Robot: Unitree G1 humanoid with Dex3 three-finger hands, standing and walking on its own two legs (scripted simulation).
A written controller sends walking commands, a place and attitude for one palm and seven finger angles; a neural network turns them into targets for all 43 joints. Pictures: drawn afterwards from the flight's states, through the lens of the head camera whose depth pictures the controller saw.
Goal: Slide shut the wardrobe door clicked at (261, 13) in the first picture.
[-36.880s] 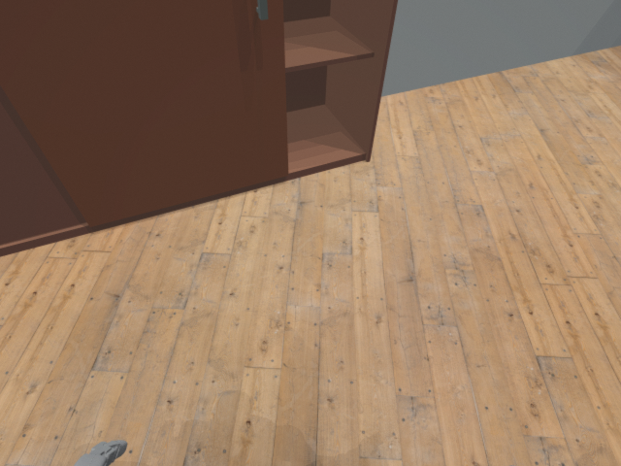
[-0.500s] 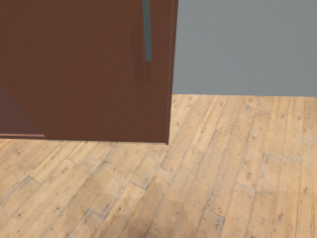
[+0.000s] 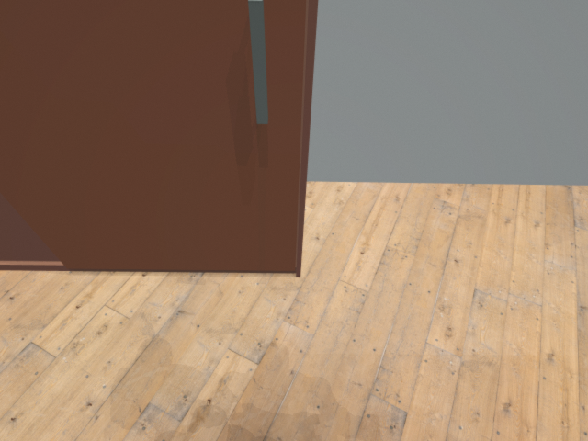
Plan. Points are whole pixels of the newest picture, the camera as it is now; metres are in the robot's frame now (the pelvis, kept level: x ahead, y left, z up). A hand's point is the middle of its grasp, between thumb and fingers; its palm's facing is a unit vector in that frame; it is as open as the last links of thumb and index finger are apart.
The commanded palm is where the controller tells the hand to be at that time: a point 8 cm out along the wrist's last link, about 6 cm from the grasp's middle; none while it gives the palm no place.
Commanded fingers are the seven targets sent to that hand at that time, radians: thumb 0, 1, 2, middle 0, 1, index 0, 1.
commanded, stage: look to check the result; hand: left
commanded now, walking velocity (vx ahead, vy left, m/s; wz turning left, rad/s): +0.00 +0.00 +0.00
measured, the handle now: (260, 62) +0.78 +0.11 +0.12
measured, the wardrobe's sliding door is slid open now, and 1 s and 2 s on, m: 0.00 0.00 0.00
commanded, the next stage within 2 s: stand and wait in 0.54 s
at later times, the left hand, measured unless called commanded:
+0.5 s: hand out of the picture +0.09 +0.24 -0.15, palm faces -0.04 -0.93 -0.36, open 7.4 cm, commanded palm none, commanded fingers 0.00 0.90 0.90 -0.20 -0.30 -0.20 -0.30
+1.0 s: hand out of the picture +0.10 +0.22 -0.16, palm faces -0.05 -0.94 -0.35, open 7.4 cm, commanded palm none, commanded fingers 0.00 0.90 0.90 -0.20 -0.30 -0.20 -0.30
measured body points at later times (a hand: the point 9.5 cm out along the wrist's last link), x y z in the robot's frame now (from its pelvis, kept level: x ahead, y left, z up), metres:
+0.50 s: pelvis +0.01 -0.02 +0.00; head +0.03 -0.02 +0.45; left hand +0.09 +0.28 -0.13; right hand +0.09 -0.31 -0.14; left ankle -0.02 +0.09 -0.75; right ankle +0.00 -0.13 -0.75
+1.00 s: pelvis +0.02 -0.03 +0.00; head +0.04 -0.03 +0.45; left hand +0.10 +0.27 -0.13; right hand +0.08 -0.32 -0.14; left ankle -0.02 +0.09 -0.75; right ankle +0.00 -0.13 -0.75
